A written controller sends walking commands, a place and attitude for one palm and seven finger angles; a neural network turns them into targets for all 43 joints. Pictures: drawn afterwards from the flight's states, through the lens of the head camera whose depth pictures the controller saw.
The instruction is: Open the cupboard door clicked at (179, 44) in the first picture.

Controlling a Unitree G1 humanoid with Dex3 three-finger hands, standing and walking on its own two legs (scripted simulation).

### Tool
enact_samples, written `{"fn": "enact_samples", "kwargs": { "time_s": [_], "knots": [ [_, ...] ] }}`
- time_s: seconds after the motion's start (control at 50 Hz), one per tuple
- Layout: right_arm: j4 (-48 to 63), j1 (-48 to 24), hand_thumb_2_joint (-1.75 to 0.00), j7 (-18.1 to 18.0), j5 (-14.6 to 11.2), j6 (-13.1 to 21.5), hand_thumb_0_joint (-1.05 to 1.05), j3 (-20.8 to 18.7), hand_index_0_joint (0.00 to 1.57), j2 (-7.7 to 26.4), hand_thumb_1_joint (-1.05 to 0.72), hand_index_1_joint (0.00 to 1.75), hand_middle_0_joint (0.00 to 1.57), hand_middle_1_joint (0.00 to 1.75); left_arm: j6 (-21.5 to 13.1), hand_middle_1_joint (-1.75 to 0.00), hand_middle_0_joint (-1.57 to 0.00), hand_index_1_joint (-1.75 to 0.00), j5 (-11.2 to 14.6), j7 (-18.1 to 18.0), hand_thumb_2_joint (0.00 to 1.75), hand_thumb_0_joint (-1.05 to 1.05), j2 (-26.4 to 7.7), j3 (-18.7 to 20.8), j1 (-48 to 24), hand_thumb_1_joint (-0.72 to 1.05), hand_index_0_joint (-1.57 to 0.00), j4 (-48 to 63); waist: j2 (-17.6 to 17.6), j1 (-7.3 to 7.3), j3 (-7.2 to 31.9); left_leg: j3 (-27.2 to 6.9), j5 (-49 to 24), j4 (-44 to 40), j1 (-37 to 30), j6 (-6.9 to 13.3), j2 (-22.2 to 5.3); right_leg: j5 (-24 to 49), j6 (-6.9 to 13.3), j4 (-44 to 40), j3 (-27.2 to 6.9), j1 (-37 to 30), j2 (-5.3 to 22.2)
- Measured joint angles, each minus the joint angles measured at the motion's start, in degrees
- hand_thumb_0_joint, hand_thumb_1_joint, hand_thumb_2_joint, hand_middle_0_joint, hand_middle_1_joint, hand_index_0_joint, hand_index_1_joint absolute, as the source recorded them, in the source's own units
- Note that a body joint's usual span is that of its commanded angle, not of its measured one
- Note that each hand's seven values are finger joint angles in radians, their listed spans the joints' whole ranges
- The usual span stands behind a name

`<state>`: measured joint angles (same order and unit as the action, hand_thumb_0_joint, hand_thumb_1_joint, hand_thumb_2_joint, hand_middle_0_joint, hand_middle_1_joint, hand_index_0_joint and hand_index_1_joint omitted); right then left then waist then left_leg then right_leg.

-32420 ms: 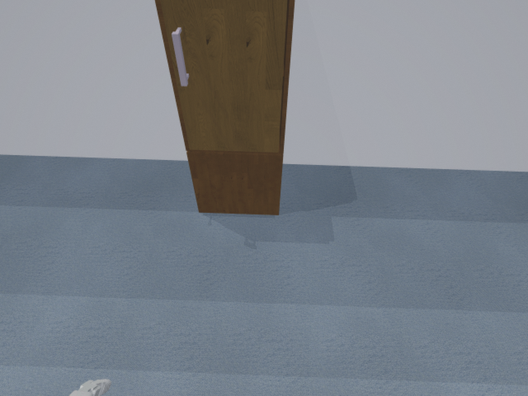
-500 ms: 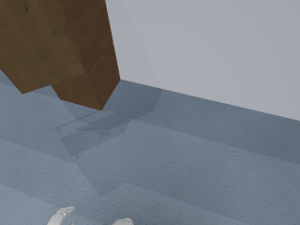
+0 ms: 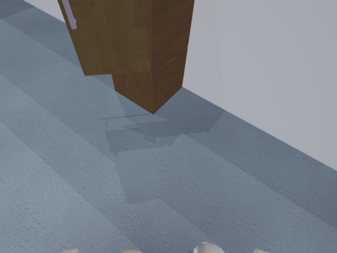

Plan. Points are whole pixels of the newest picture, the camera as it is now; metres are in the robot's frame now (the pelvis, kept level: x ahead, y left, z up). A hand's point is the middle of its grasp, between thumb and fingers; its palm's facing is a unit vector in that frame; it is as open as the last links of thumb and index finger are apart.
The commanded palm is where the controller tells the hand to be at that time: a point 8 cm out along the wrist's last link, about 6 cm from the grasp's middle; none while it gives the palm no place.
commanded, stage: turn to face it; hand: left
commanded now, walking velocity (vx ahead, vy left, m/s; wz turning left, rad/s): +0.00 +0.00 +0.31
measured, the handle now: (68, 6) +0.97 +0.49 +0.05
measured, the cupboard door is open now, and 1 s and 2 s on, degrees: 47 47 47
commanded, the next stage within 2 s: take the last steps up to it in 0.20 s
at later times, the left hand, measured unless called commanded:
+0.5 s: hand out of the picture +0.00 +0.19 -0.18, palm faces +0.21 -0.96 -0.16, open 7.3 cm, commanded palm none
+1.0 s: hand (103, 232) +0.18 +0.19 -0.16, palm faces +0.21 -0.96 -0.18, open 7.3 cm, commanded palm none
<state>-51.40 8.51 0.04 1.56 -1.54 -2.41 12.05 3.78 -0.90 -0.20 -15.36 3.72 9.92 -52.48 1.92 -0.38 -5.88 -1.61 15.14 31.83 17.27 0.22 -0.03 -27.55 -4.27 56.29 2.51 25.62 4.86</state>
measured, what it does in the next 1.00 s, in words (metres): walks ahead: right foot, then left foot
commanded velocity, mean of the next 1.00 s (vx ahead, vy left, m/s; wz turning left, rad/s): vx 0.22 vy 0.04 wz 0.13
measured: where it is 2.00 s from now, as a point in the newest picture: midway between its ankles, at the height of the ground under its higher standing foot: (148, 197)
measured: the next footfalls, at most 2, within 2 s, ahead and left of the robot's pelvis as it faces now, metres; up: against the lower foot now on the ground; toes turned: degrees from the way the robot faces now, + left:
right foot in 0.14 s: +0.06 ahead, -0.15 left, +0.00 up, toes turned +0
left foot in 0.44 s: +0.02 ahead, +0.10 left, +0.00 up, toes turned +12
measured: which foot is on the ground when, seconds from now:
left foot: down 0.00-0.14, up 0.16-0.42, down 0.44-0.88, up 0.90-1.00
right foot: up 0.00-0.12, down 0.14-0.46, up 0.48-0.86, down 0.88-1.00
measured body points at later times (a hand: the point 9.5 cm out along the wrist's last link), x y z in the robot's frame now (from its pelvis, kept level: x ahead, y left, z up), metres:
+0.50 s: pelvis +0.00 +0.00 +0.00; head +0.03 +0.03 +0.44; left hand -0.01 +0.24 -0.17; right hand +0.12 -0.23 -0.13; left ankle -0.02 +0.09 -0.73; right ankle +0.01 -0.14 -0.71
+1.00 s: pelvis +0.12 +0.00 +0.00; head +0.14 +0.00 +0.45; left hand +0.17 +0.24 -0.14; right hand +0.11 -0.24 -0.16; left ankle +0.04 +0.09 -0.67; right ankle +0.17 -0.10 -0.73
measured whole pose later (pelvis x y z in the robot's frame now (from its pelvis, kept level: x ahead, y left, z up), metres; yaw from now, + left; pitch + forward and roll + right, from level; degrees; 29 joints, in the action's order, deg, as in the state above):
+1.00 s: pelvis +0.12 +0.00 +0.00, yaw +13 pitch -2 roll -1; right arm -64.9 21.0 0.3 1.1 -0.1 -2.4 9.3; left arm -2.8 -1.0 0.5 -8.8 2.2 8.8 -56.1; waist -1.5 2.0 -4.5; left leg 2.0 23.9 58.7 20.5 1.0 -2.2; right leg -13.8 2.0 29.6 8.4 14.3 1.3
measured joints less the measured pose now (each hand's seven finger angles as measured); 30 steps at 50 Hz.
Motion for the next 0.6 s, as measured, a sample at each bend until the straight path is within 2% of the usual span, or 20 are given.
{"fn": "enact_samples", "kwargs": {
  "time_s": [0.06, 0.12, 0.14, 0.18, 0.2, 0.24, 0.28, 0.34, 0.4, 0.44, 0.46, 0.5, 0.52, 0.56, 0.6],
  "knots": [
    [-0.7, 0.5, -0.89, -0.1, 0.0, -0.4, 0.01, 0.1, 0.20, 0.0, -0.91, 0.30, 0.20, 0.30, -0.6, -0.30, -0.20, -0.30, 0.2, 0.1, 0.90, 0.01, 0.2, -0.2, -0.6, 0.91, -0.20, 0.5, -1.5, 0.20, 0.2, -1.8, -0.7, -0.8, -0.3, -0.6, -0.2, 1.4, 0.3, -8.4, -0.1, -2.7, -1.3],
    [-1.3, 1.1, -0.89, 0.1, -0.3, -1.0, 0.01, -0.1, 0.20, 0.0, -0.91, 0.30, 0.20, 0.30, -1.7, -0.30, -0.20, -0.30, 0.2, 0.2, 0.90, 0.00, 0.5, -0.4, -0.1, 0.91, -0.20, 1.1, -2.2, 0.12, 1.1, -2.9, 0.1, 1.1, 0.7, -1.7, 0.4, 8.2, 1.0, -20.6, 0.2, -8.1, -2.1],
    [-1.5, 1.3, -0.89, 0.2, -0.6, -1.3, 0.01, -0.3, 0.20, 0.2, -0.91, 0.30, 0.20, 0.30, -2.3, -0.30, -0.20, -0.30, 0.0, 0.0, 0.90, 0.00, 0.6, -0.5, 0.2, 0.91, -0.20, 1.2, -2.2, -0.08, 1.5, -2.8, 1.3, 3.0, 1.7, -1.6, 0.6, 10.0, 2.2, -22.9, 0.1, -8.9, -2.0],
    [-2.1, 0.9, -0.89, 0.4, -0.8, -2.0, 0.01, -0.9, 0.20, 1.1, -0.91, 0.30, 0.20, 0.30, -2.7, -0.30, -0.20, -0.30, -0.4, -0.2, 0.90, 0.00, 1.9, -1.0, 0.4, 0.91, -0.20, 0.8, -3.7, 0.13, 1.1, -2.8, 9.5, 12.5, 4.7, -1.3, 0.9, 9.9, 3.8, -21.5, 1.2, -9.0, -2.0],
    [-2.3, 0.8, -0.89, 0.5, -0.9, -2.3, 0.01, -1.2, 0.20, 1.4, -0.91, 0.30, 0.20, 0.30, -2.8, -0.30, -0.20, -0.30, -0.6, -0.3, 0.90, 0.00, 2.5, -1.2, 0.7, 0.91, -0.20, 0.7, -4.0, 0.24, 1.1, -2.3, 11.4, 17.8, 6.2, -1.2, 1.2, 9.8, 4.0, -21.8, 1.8, -9.5, -1.6],
    [-2.9, 0.6, -0.89, 0.7, -0.8, -2.7, 0.01, -1.5, 0.20, 1.8, -0.91, 0.30, 0.20, 0.30, -2.8, -0.30, -0.20, -0.30, -0.6, -0.4, 0.90, 0.00, 3.6, -1.5, 1.6, 0.91, -0.20, 0.5, -3.9, 0.17, 1.1, -0.6, 11.8, 25.8, 8.2, -1.5, 1.1, 10.4, 4.0, -23.5, 2.5, -10.8, -1.0],
    [-3.3, 0.4, -0.89, 0.9, -0.9, -2.9, 0.01, -1.6, 0.20, 1.7, -0.91, 0.30, 0.20, 0.30, -2.8, -0.30, -0.20, -0.30, -0.6, -0.4, 0.90, 0.00, 4.1, -1.7, 2.5, 0.91, -0.20, 0.1, -3.0, 0.19, 1.2, 1.0, 11.3, 27.9, 8.3, -1.9, 0.7, 11.4, 3.8, -25.6, 2.9, -11.9, -0.3],
    [-3.6, 0.1, -0.89, 1.1, -1.1, -2.5, 0.01, -1.4, 0.20, 1.1, -0.91, 0.30, 0.19, 0.30, -3.0, -0.30, -0.21, -0.30, -0.9, -0.3, 0.90, 0.00, 4.5, -2.0, 3.4, 0.91, -0.20, -0.7, -1.3, -0.11, 1.2, 2.8, 11.6, 21.4, 5.5, -2.4, 0.2, 12.5, 3.5, -27.8, 3.5, -12.9, 0.5],
    [-3.9, 0.2, -0.89, 1.1, -1.0, -1.5, 0.01, -1.0, 0.20, 0.5, -0.91, 0.30, 0.19, 0.30, -3.5, -0.30, -0.21, -0.30, -0.9, 0.1, 0.90, 0.00, 4.6, -1.9, 4.3, 0.91, -0.21, -1.7, 0.0, -0.71, 1.3, 4.3, 9.9, 10.1, 0.9, -2.3, 0.2, 12.3, 2.7, -27.7, 4.3, -13.0, 1.2],
    [-3.9, 1.0, -0.89, 1.1, -0.9, -0.3, 0.01, -0.5, 0.20, 0.4, -0.91, 0.30, 0.19, 0.30, -3.4, -0.30, -0.21, -0.30, -0.6, 0.6, 0.90, 0.00, 4.4, -1.6, 5.3, 0.91, -0.21, -2.3, 0.2, -0.82, 2.0, 4.7, 7.0, 0.8, -3.1, -1.5, 0.1, 10.8, 1.9, -25.3, 5.1, -12.0, 1.5],
    [-3.9, 1.4, -0.89, 1.0, -0.6, 0.3, 0.01, -0.5, 0.20, 0.2, -0.91, 0.30, 0.19, 0.30, -3.0, -0.30, -0.21, -0.30, -0.4, 0.8, 0.90, 0.00, 4.1, -1.4, 5.5, 0.91, -0.21, -2.7, 0.4, -0.67, 2.3, 4.4, 3.1, -0.7, -3.1, -0.3, 0.3, 7.9, 1.8, -22.4, 5.2, -10.8, 1.7],
    [-3.9, 2.3, -0.89, 0.7, -0.1, 1.0, 0.01, -0.1, 0.20, -0.8, -0.91, 0.30, 0.19, 0.30, -1.9, -0.30, -0.21, -0.30, -0.4, 1.1, 0.90, 0.00, 3.3, -0.9, 5.4, 0.91, -0.21, -3.8, 1.5, -1.04, 2.2, 4.8, 2.5, 0.8, -2.8, 1.9, 1.0, 1.1, 2.1, -12.8, 3.2, -7.1, 1.3],
    [-3.9, 3.0, -0.89, 0.5, 0.1, 1.4, 0.01, 0.2, 0.20, -1.2, -0.91, 0.30, 0.19, 0.30, -1.6, -0.30, -0.21, -0.30, -0.6, 1.2, 0.90, 0.00, 3.0, -0.8, 5.4, 0.91, -0.20, -4.4, 1.7, -1.06, 2.3, 4.9, 2.9, 0.4, -3.4, 2.5, 1.0, 0.3, 2.4, -7.8, 2.4, -5.0, 0.8],
    [-4.2, 5.0, -0.89, -0.1, 0.2, 2.4, 0.01, 0.6, 0.20, -2.1, -0.91, 0.30, 0.19, 0.30, -1.6, -0.30, -0.21, -0.30, -0.9, 1.4, 0.90, 0.01, 2.5, -0.6, 4.8, 0.91, -0.20, -5.3, 1.6, -0.66, 2.5, 4.6, 2.6, -2.3, -5.0, 3.0, 1.2, 2.2, 2.8, -0.1, 1.5, -1.3, 0.1],
    [-5.1, 7.0, -0.89, -0.5, 0.0, 3.3, 0.00, 1.1, 0.20, -2.8, -0.91, 0.30, 0.20, 0.30, -2.1, -0.30, -0.20, -0.30, -0.9, 1.7, 0.90, 0.01, 2.2, -0.6, 3.9, 0.91, -0.20, -5.6, 1.3, -0.32, 2.5, 4.1, 1.1, -5.9, -7.2, 2.8, 1.4, 5.4, 3.0, 3.5, 0.9, 1.4, -0.1]
  ]
}}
